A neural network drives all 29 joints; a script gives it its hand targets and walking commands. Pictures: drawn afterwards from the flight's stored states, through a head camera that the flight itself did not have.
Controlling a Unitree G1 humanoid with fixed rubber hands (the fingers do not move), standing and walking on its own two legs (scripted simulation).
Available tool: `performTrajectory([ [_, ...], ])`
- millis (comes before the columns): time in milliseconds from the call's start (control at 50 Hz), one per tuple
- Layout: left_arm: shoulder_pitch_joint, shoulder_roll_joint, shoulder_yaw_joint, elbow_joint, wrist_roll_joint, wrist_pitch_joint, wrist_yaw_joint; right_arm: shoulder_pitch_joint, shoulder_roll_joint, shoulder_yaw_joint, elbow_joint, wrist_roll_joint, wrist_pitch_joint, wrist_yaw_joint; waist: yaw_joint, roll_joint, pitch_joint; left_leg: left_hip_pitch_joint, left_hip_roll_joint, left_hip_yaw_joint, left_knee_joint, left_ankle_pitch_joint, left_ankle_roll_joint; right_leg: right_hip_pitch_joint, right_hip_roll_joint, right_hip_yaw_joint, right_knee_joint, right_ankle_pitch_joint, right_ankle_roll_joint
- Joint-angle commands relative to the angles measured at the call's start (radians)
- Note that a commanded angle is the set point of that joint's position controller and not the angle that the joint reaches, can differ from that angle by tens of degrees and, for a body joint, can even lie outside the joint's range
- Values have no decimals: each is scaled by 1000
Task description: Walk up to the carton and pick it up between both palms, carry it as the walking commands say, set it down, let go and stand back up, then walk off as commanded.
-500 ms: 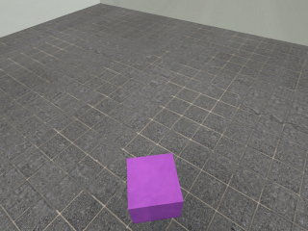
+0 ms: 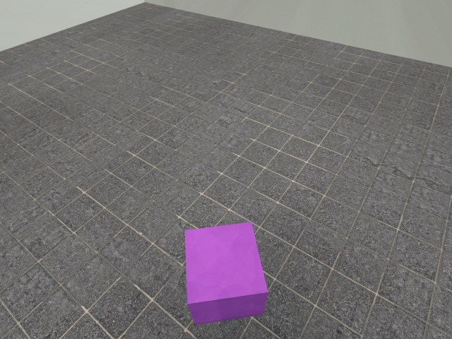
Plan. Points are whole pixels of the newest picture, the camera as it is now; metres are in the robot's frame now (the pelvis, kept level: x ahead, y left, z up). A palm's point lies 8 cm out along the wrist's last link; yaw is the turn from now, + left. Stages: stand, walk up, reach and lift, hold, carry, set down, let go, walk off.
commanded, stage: stand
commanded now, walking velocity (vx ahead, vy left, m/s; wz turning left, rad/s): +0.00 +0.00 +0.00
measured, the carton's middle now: (223, 272) +0.51 +0.05 -0.65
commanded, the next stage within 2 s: walk off in 0.14 s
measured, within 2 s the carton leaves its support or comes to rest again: neither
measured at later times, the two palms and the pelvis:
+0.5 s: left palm out of the picture +0.05 +0.30 -0.13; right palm out of the picture +0.05 -0.28 -0.13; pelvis -0.01 +0.01 +0.00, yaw +0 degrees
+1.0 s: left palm out of the picture -0.07 +0.42 -0.14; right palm out of the picture -0.07 -0.10 -0.15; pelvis -0.11 +0.15 -0.01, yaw -2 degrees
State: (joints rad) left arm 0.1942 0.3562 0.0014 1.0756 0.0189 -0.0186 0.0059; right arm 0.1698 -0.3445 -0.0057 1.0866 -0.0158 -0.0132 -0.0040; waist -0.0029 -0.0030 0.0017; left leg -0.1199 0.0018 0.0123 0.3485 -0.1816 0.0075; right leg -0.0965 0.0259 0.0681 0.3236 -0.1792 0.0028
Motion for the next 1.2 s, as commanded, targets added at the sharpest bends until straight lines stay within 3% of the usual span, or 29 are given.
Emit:
performTrajectory([
  [0,-49,207,36,-54,3,-13,9,-54,-192,-34,-54,5,-17,-11,-4,-14,45,-17,114,-144,-77,-6,16,-74,-121,89,-48,15,-24],
  [140,-60,214,40,-50,2,-18,8,-62,-181,-31,-47,0,-24,-10,-3,29,-12,20,115,-129,-63,78,20,-46,-127,87,-45,82,-26],
  [300,-61,214,41,-43,-2,-17,12,-73,-192,-31,-40,2,-24,-11,4,0,-4,17,120,-133,-61,114,24,-36,-127,83,-42,109,-20],
  [380,-26,113,8,-25,2,3,12,22,-147,-22,31,28,31,-27,5,15,-17,-5,101,-88,6,254,-11,-28,-177,90,21,369,-4],
  [440,8,201,39,-23,3,17,28,-12,-142,-34,16,20,58,-27,48,-80,-42,-84,70,-52,129,163,-14,-33,-273,204,25,397,-68],
  [500,21,216,57,-39,23,41,47,16,-114,-48,4,9,84,-26,66,-164,-19,-217,25,-46,546,-334,-36,-119,-473,343,4,526,-254],
  [540,-81,207,62,-68,28,45,48,20,-104,-63,-10,2,92,-21,26,-79,-2,-248,34,-87,586,-330,-55,-145,-396,235,34,448,-213],
  [560,-107,218,67,-70,34,50,54,25,-83,-56,-24,4,94,-11,13,-111,0,-231,46,-95,541,-315,-57,-156,-362,203,50,426,-174],
  [580,-44,187,63,-45,33,54,51,22,-73,-63,-21,4,97,-12,50,-150,2,-258,32,-59,475,-318,-63,-109,-346,208,51,411,-160],
  [640,-94,219,86,-53,23,65,57,74,-46,-72,-50,6,97,6,20,-219,-37,-130,48,-16,310,-198,-69,-152,-310,186,56,307,-105],
  [680,-61,189,91,-30,22,83,57,142,-51,-81,-28,1,91,7,22,-152,-20,-62,5,59,99,-88,-65,-169,-288,171,115,247,-70],
  [700,-35,156,92,-26,23,81,55,147,-101,-91,-33,-17,88,5,16,-28,-6,-20,50,-19,-11,-25,-54,-251,-220,107,213,106,-24],
  [720,-52,90,79,-68,17,80,56,105,-257,-122,-71,-12,93,10,8,319,-27,-28,291,-284,-129,142,41,-408,-10,-48,429,-232,47],
  [740,-110,50,72,-72,1,88,73,87,-227,-109,-91,-16,89,4,-27,378,-23,-246,333,-285,-115,275,160,-286,6,-27,775,-490,39],
  [760,-83,36,72,-48,-12,98,84,42,-147,-90,-96,-25,96,2,-1,249,-25,-304,293,-213,-101,240,177,-281,5,27,919,-481,4],
  [780,-21,35,72,-26,-12,99,80,-5,-132,-88,-111,-22,97,-9,44,128,3,-315,255,-170,-80,194,145,-272,-3,34,970,-413,-14],
  [820,13,45,80,1,5,87,69,-52,-81,-72,-125,-17,101,-27,61,128,9,-194,191,-105,-13,321,130,-327,-20,-39,954,-342,7],
  [860,6,0,71,1,3,84,71,-6,-71,-68,-106,-17,93,-30,25,92,-3,-116,182,-117,-14,298,152,-331,-27,-112,797,-331,21],
  [900,-4,6,69,-1,-14,84,73,41,-45,-62,-90,-20,98,-24,-13,191,-36,-51,170,-182,-30,295,166,-291,-16,-124,647,-378,23],
  [920,17,6,75,0,-17,89,80,61,-40,-61,-72,-21,100,-24,-3,208,-44,20,181,-205,-46,267,166,-282,-15,-121,561,-377,17],
  [980,62,-9,71,17,-21,96,86,116,-25,-62,-37,-9,111,-31,-20,178,-43,20,230,-289,-118,175,171,-184,-47,-123,294,-335,-29],
  [1020,143,-47,63,38,-24,80,79,101,-30,-71,-40,-4,123,-42,30,79,-32,-36,175,-222,-94,95,122,-63,-68,-128,35,-155,-44],
  [1040,177,-23,65,37,-7,62,76,154,-30,-79,-36,-2,120,-42,25,-62,-62,-122,117,-166,13,-30,65,60,-180,-11,-122,-79,-54],
  [1060,128,71,81,13,7,71,78,192,-22,-88,-57,-2,108,-31,-9,-303,-36,-338,18,-52,264,-234,-14,108,-449,283,-118,-96,-110],
  [1080,22,166,106,-14,17,83,91,10,-26,-96,-93,-29,104,-31,65,-280,108,-424,-51,-67,593,-356,-33,-219,-574,285,-174,-27,-247],
  [1100,-40,106,97,-34,31,76,103,35,-45,-114,-92,-44,112,-26,10,-158,170,-387,-41,-182,799,-329,-41,-343,-560,255,-124,66,-241],
  [1120,-147,106,99,-67,16,76,97,98,10,-108,-63,-37,114,-14,-48,-61,160,-377,-69,-194,906,-255,-49,-346,-438,103,-72,53,-176],
  [1140,-154,49,86,-77,10,80,89,140,0,-113,-49,-31,114,-8,-59,-84,134,-391,-73,-155,928,-214,-80,-289,-363,22,-31,120,-132],
  [1180,-66,61,94,-57,4,68,80,149,25,-112,-48,-35,101,-6,-4,-106,47,-428,-73,-136,993,-223,-129,-115,-337,-21,55,357,-151],
])
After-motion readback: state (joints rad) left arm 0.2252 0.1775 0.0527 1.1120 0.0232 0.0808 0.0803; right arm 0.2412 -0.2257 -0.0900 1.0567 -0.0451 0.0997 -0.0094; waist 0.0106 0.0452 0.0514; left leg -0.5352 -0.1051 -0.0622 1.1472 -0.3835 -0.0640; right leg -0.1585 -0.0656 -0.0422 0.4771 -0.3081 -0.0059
